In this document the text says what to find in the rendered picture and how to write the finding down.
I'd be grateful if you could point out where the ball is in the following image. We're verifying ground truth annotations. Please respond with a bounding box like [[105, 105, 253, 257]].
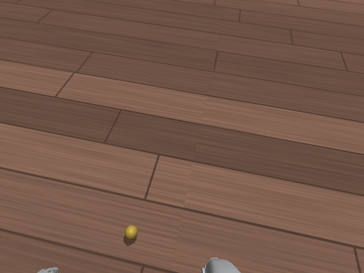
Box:
[[125, 225, 138, 239]]

